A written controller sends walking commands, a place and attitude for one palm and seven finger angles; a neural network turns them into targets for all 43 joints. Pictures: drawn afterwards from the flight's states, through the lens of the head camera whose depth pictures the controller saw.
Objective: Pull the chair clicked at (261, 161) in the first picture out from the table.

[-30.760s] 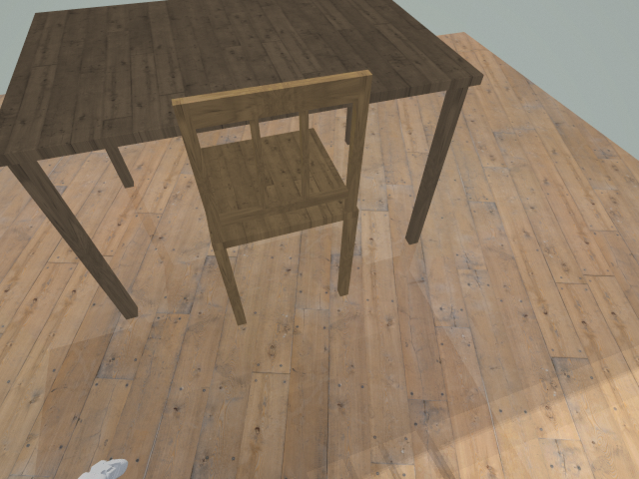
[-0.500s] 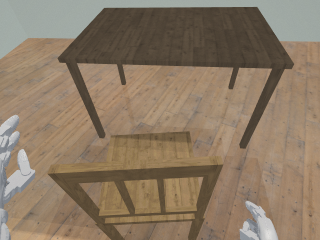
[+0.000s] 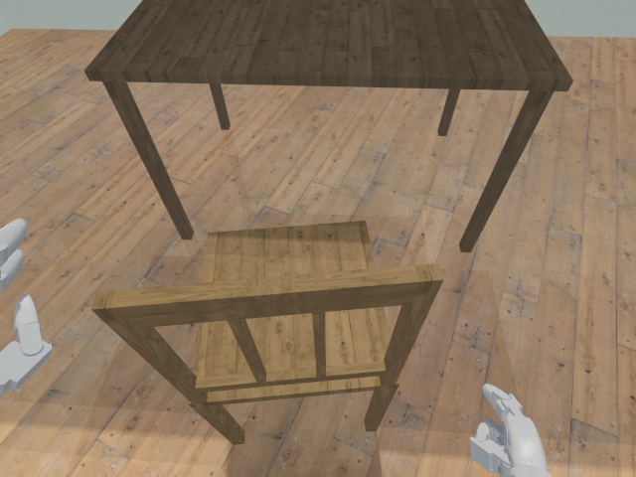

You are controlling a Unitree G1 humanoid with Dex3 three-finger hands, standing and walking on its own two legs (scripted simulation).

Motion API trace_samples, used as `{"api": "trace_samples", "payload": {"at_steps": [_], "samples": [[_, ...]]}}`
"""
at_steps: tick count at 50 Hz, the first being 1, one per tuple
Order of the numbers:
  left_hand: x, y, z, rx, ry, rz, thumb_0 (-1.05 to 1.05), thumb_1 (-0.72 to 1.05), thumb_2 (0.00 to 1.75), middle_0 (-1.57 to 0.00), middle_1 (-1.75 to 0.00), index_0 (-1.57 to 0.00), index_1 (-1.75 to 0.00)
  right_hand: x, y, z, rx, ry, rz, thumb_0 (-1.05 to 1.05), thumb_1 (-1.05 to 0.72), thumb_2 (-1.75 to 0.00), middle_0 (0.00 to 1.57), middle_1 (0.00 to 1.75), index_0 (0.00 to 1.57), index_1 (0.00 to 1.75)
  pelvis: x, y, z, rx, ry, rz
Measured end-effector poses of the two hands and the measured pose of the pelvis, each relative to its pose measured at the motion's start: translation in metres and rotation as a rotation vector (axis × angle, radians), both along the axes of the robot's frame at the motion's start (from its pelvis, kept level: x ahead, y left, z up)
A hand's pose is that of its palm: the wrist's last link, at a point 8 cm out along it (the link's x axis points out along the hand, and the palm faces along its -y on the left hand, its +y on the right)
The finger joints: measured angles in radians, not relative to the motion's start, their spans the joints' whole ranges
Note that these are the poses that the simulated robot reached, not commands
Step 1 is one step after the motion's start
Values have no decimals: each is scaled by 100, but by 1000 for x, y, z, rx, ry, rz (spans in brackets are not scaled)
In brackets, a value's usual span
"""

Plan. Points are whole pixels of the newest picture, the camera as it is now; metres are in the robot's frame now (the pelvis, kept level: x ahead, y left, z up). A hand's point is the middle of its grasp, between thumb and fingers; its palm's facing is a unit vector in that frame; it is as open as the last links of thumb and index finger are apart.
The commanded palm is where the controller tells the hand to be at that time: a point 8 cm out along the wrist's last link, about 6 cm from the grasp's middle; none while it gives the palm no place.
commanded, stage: step back with the hand held close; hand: left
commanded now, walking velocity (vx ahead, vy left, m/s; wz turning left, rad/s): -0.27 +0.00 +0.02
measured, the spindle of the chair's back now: (249, 350) +0.30 +0.14 -0.10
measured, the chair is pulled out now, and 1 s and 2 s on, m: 0.55 0.55 0.55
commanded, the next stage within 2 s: stop stepping back and stand still in 1.22 s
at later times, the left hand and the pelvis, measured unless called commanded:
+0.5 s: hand out of the picture +0.14 +0.27 +0.16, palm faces +0.44 -0.74 -0.52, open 7.4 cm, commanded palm +0.07 +0.30 +0.18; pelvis -0.06 +0.00 -0.02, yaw +2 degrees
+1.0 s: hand out of the picture +0.10 +0.25 +0.17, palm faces +0.41 -0.75 -0.52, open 7.4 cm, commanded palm +0.03 +0.29 +0.18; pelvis -0.10 -0.01 -0.01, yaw +1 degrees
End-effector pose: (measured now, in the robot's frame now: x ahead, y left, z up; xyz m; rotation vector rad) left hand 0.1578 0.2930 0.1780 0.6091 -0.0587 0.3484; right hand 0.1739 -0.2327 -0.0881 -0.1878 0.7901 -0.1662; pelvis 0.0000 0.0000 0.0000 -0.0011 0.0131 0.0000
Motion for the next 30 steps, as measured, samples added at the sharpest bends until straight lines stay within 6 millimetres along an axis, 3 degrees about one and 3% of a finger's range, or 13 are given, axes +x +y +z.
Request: {"api": "trace_samples", "payload": {"at_steps": [5,10,20,30], "samples": [[-20,-3,9,14,-75,23,2,89,90,-21,-30,-21,-30,-17,-1,-3,2,-9,16,1,-90,-90,20,30,20,30,-15,-7,-3,-13,-2,13],[-37,-3,6,-10,-115,40,2,89,90,-21,-30,-21,-30,-32,-6,-3,-10,-29,9,1,-90,-90,20,30,20,30,-29,-6,-7,-25,0,13],[-52,16,1,10,-158,25,2,89,90,-21,-30,-21,-30,-61,-2,9,-56,-72,-2,1,-90,-90,20,30,20,30,-50,3,-10,-36,-5,17],[-77,0,9,64,-224,6,2,89,90,-21,-30,-21,-30,-69,2,-4,-37,-63,78,1,-90,-90,20,30,20,30,-65,-9,-19,-37,-3,41]]}}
